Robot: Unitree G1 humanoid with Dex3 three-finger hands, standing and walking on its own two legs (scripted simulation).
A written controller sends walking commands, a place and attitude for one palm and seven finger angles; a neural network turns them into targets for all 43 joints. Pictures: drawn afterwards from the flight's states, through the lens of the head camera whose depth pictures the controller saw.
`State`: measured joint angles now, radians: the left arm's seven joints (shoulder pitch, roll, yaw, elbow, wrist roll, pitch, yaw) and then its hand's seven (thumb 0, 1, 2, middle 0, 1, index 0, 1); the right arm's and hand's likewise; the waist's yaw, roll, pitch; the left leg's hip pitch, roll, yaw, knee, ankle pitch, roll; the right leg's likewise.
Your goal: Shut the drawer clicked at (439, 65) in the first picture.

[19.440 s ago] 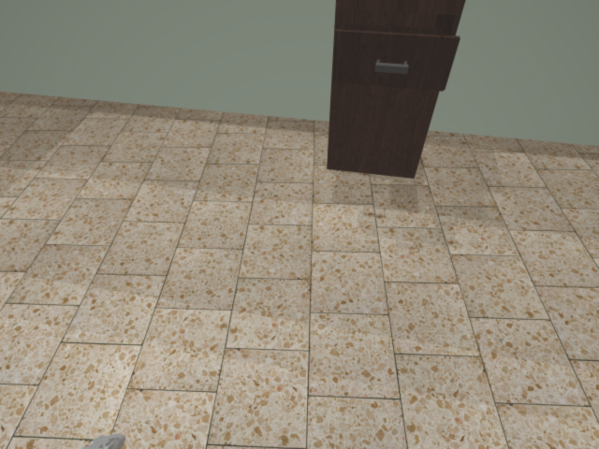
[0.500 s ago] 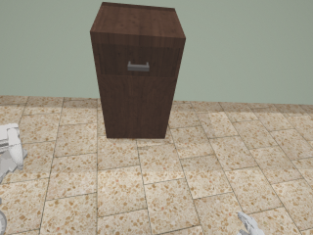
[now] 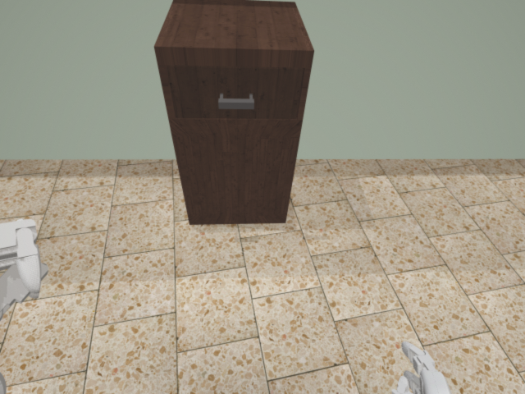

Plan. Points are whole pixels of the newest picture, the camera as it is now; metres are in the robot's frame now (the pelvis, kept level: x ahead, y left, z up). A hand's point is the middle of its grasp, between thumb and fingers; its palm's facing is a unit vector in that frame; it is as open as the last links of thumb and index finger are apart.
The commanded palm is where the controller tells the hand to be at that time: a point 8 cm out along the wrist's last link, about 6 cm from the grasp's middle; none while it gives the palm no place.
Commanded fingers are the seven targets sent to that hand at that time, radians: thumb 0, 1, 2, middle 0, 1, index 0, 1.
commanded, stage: stop stepping back and stand still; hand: left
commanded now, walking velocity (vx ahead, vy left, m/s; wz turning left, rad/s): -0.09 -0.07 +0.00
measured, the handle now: (236, 100) +0.95 +0.13 -0.06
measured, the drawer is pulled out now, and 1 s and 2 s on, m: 0.00 0.00 0.00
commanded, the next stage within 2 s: let the arm hang, fingers relaxed in 0.52 s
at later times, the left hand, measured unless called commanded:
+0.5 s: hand (86, 233) +0.25 +0.22 +0.18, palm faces +0.32 -0.81 -0.50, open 3.2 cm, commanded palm +0.18 +0.26 +0.20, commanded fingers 0.00 0.90 0.90 -1.40 -1.60 -1.40 -1.60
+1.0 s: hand out of the picture +0.03 +0.21 -0.16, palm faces +0.03 -0.97 -0.22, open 3.5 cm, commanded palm none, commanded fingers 0.00 0.90 0.90 -0.60 -0.73 -0.60 -0.73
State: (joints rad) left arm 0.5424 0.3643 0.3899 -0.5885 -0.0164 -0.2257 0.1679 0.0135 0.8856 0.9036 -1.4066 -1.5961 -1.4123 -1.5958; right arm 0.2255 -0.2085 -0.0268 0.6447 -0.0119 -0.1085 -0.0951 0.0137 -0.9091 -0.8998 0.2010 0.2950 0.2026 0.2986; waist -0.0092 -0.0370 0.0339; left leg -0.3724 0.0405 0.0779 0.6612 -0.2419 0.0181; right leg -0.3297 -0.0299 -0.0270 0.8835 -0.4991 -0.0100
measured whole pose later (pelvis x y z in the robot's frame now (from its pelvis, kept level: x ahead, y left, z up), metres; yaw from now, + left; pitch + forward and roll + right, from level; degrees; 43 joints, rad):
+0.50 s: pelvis +0.05 -0.01 +0.02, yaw -1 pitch +0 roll +0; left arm 0.64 0.39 0.37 -0.58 -0.03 -0.21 0.16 0.01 0.89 0.90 -1.40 -1.60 -1.41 -1.60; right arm 0.17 -0.21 0.00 0.59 0.01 -0.07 -0.07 0.01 -0.91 -0.90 0.20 0.30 0.20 0.30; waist -0.01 0.01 0.06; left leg -0.25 0.03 0.04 0.50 -0.26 -0.01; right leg -0.19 0.02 -0.06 0.47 -0.29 -0.03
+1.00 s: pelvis +0.02 +0.01 +0.02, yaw +0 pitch -1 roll -1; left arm 0.29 0.22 0.03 0.99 0.02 0.04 0.03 0.01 0.90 0.90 -0.94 -1.17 -0.95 -1.15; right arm 0.25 -0.20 0.02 0.99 -0.03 0.03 -0.01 0.01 -0.91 -0.90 0.20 0.29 0.20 0.30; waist 0.01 -0.03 0.06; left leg -0.26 -0.01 0.02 0.48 -0.21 0.03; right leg -0.20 -0.01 -0.08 0.46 -0.25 -0.01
